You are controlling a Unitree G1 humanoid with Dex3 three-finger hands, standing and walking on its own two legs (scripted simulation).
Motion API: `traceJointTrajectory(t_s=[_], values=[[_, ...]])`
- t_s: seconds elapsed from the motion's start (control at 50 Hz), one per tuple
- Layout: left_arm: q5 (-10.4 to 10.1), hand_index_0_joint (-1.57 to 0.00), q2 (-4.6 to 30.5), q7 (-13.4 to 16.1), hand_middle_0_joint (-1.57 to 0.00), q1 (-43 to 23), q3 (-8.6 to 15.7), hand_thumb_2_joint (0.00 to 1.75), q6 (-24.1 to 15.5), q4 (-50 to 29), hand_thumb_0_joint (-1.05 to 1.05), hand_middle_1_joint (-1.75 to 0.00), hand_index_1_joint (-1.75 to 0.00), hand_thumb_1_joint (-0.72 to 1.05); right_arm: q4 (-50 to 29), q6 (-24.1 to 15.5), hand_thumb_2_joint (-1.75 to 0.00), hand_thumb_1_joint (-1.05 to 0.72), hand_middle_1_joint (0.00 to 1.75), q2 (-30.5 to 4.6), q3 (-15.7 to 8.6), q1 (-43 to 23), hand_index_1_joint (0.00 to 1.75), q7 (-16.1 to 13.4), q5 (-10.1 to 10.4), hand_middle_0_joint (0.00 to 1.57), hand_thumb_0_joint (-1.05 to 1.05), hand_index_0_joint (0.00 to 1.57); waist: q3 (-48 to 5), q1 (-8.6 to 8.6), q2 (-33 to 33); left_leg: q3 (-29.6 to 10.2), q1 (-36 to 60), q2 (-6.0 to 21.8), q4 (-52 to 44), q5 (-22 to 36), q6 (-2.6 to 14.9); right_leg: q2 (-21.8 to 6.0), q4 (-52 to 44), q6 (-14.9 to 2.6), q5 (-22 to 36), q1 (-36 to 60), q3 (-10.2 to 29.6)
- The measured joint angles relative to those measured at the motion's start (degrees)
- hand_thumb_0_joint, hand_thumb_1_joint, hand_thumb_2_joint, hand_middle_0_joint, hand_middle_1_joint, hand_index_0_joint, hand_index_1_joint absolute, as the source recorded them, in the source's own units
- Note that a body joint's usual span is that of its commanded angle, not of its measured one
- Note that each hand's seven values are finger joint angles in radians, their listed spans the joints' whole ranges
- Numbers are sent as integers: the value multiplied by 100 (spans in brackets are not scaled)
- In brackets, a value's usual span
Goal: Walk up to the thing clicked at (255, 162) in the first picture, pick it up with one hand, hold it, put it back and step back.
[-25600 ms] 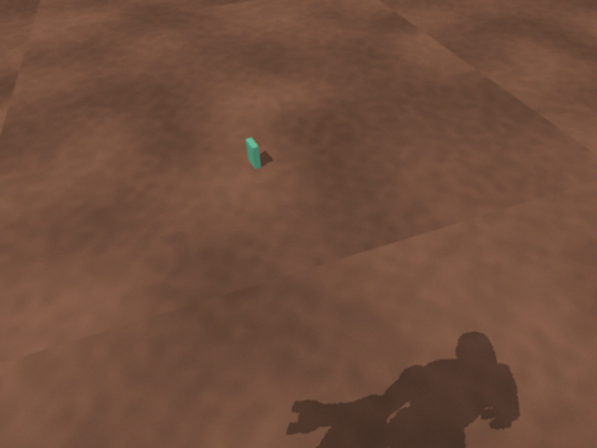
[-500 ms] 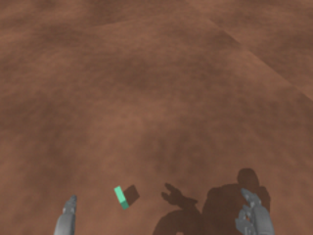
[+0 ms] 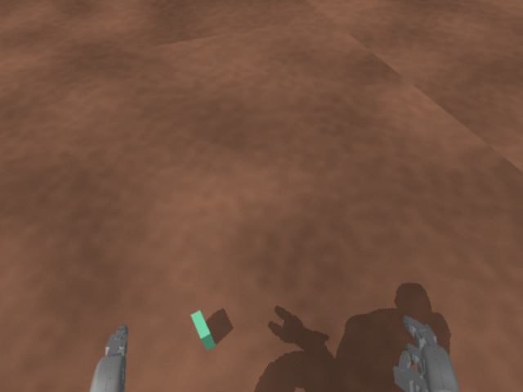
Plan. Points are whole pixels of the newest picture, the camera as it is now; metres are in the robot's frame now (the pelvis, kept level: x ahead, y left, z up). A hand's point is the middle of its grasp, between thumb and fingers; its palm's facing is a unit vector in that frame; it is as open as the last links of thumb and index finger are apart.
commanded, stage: home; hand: left
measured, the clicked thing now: (203, 330) +0.43 +0.22 -0.66
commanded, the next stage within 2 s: stand in 0.12 s
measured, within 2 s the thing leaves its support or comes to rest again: neither
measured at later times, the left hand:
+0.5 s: hand (149, 383) +0.17 +0.18 -0.06, palm faces +0.10 -0.95 -0.28, open 13.6 cm
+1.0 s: hand out of the picture +0.07 +0.26 -0.11, palm faces -0.01 -0.93 -0.36, open 7.4 cm
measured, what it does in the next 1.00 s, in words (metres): stands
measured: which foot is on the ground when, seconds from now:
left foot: down 0.00-1.00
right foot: down 0.00-1.00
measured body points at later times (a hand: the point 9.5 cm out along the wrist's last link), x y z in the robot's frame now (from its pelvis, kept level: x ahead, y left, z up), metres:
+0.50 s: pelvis +0.00 +0.00 +0.00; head +0.02 +0.00 +0.45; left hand +0.16 +0.23 -0.04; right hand +0.16 -0.24 -0.07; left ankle +0.01 +0.13 -0.69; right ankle +0.00 -0.12 -0.69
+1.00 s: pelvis +0.00 +0.02 +0.04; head +0.01 +0.02 +0.49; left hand +0.07 +0.31 -0.09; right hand +0.08 -0.27 -0.09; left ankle +0.01 +0.13 -0.69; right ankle +0.00 -0.12 -0.69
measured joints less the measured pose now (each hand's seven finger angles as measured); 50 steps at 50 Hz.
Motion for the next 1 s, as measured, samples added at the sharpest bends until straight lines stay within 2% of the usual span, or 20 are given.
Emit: traceJointTrajectory(t_s=[0.32,0.44,0.58,0.62,0.66,0.72,0.78,0.88,1.0], values=[[0,-9,13,3,-9,40,-4,9,-63,-53,-1,-9,-10,-49,-5,-44,-90,-91,30,18,21,-18,30,18,-8,21,1,21,17,11,11,9,-57,-12,27,-2,21,-11,15,18,6,-53,11],[12,-16,16,5,-16,44,-7,35,-51,-40,-1,-21,-21,-24,12,-46,-90,-90,30,21,9,-17,30,0,-18,21,1,21,-6,11,3,14,-51,-10,37,-26,26,-9,12,25,-7,-43,17],[9,-19,18,9,-19,19,-13,70,-32,-31,0,-27,-27,24,9,-44,-90,-90,30,10,-1,-7,30,-6,-14,21,1,21,-10,8,1,22,-22,-11,37,-44,31,-10,4,31,-18,-13,25],[260,-19,126,-164,-20,-338,-48,76,-468,640,0,-28,-28,38,349,20,-90,-91,30,-42,-41,-179,29,176,-306,21,1,21,218,57,-64,45,220,-70,-83,13,54,-67,-41,23,-9,200,41],[387,-20,297,-377,-20,-767,-68,80,-826,1538,0,-29,-29,52,839,255,-90,-90,30,-163,-29,-403,29,449,-464,21,1,21,370,126,-151,82,459,-133,-273,107,80,-127,-138,15,32,396,68],[379,-20,501,-569,-20,-1125,-25,84,-1128,2560,1,-29,-29,67,1347,468,-90,-90,30,-299,-110,-562,30,734,-439,21,1,21,516,170,-234,122,772,-199,-565,241,96,-190,-339,36,118,665,98],[336,-20,628,-623,-20,-1218,59,87,-1281,3287,1,-29,-30,77,1664,533,-90,-90,30,-404,-234,-552,30,872,-396,21,1,21,577,172,-267,153,1056,-232,-867,364,113,-218,-610,65,232,928,119],[290,-20,736,-621,-20,-1245,135,88,-1391,4219,1,-30,-30,86,2113,582,-90,-91,30,-550,-340,-486,30,931,-379,21,1,21,666,162,-252,182,1497,-260,-1382,584,144,-233,-1150,111,479,1372,131],[245,-20,762,-604,-20,-1298,110,89,-1442,5002,1,-30,-30,89,2648,636,-90,-91,29,-565,-318,-497,29,931,-311,21,1,20,795,171,-230,181,1997,-301,-2036,917,166,-257,-1836,150,827,1891,110]])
